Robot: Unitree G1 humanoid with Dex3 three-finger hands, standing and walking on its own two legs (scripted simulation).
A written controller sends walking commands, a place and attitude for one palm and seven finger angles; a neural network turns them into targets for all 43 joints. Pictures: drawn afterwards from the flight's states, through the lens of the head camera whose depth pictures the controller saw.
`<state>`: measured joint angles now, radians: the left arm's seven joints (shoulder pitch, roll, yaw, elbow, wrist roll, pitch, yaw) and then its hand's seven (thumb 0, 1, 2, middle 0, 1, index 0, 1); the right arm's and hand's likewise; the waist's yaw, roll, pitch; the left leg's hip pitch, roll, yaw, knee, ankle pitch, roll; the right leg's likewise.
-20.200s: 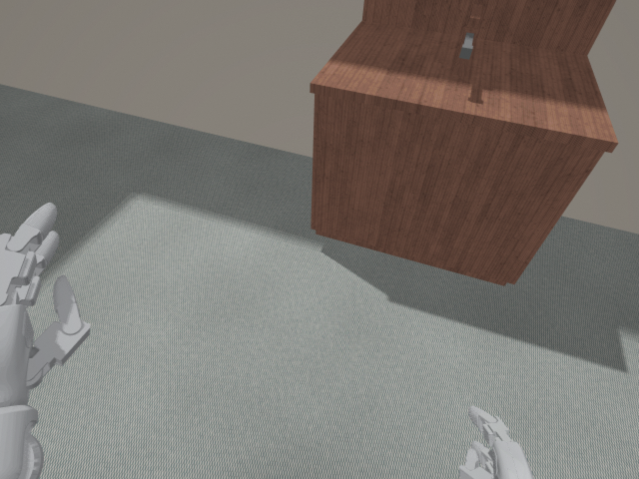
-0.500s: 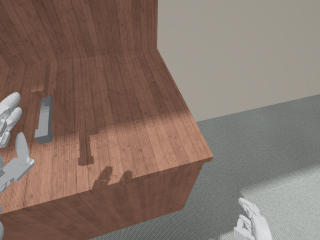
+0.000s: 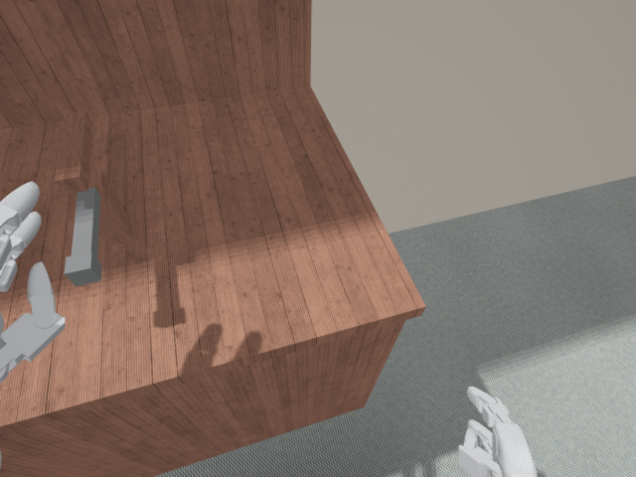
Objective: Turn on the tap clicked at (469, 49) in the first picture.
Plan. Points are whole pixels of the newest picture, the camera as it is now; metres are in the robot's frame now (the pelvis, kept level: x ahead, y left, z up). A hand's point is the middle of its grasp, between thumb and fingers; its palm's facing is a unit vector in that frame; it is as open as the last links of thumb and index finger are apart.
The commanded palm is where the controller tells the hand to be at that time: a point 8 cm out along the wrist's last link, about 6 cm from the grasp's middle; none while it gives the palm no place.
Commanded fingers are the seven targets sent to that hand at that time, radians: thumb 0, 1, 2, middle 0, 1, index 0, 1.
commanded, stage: shuffle to correct the standing spot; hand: left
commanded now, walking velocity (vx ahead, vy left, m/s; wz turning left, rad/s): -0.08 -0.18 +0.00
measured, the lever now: (83, 269) +0.32 +0.30 +0.08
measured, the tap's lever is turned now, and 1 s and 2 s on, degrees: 0 0 0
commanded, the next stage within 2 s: none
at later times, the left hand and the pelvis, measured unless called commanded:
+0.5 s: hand (55, 320) +0.22 +0.24 +0.17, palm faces +0.29 -0.85 -0.44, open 7.4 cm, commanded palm +0.16 +0.28 +0.18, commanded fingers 0.00 0.90 0.90 -0.20 -0.30 -0.20 -0.30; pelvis +0.00 +0.00 +0.00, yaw +0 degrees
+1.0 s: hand (59, 322) +0.22 +0.24 +0.16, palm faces +0.32 -0.85 -0.41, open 7.4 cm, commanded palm +0.16 +0.28 +0.18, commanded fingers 0.00 0.90 0.90 -0.20 -0.30 -0.20 -0.30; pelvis +0.00 +0.00 +0.00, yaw +0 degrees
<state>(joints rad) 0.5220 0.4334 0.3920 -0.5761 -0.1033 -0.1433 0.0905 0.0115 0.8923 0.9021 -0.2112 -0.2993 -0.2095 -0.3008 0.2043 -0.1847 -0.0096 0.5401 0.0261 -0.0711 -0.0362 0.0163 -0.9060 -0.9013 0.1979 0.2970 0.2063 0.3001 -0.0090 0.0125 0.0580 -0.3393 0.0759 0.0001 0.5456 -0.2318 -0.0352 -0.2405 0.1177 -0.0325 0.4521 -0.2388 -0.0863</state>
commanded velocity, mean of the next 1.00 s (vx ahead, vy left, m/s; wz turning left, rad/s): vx -0.08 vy -0.18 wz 0.00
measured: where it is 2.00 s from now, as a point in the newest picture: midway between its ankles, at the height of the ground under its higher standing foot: outside the picture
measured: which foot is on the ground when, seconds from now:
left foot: down 0.00-1.00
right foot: down 0.00-1.00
